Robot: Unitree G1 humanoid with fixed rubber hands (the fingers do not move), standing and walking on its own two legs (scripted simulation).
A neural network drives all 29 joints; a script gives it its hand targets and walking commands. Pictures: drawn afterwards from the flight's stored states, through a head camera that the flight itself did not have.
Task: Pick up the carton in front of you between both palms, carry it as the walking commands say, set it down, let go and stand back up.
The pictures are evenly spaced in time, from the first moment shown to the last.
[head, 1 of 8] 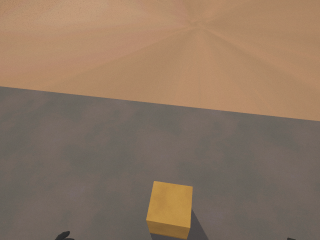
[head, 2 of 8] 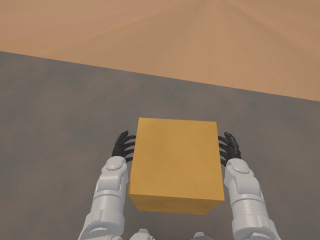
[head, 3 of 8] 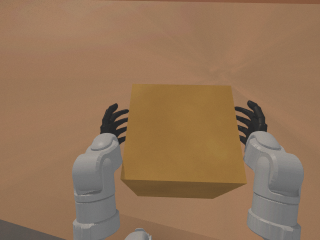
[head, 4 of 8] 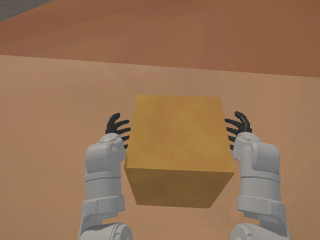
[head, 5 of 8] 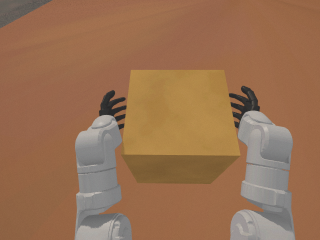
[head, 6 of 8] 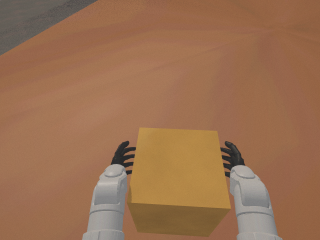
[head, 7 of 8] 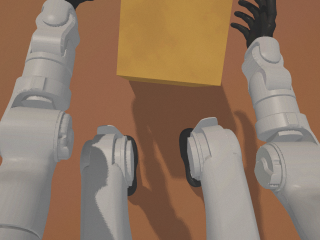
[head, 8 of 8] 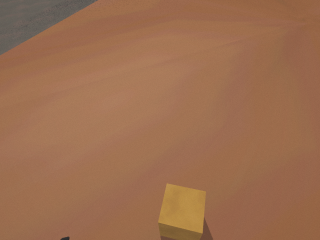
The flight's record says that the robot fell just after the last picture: no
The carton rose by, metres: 1.01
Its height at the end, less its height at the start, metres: +0.30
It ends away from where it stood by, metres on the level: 5.88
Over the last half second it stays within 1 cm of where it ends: yes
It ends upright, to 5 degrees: yes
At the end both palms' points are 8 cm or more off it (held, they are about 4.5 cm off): yes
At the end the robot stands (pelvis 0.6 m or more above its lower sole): yes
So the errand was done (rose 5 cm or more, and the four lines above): yes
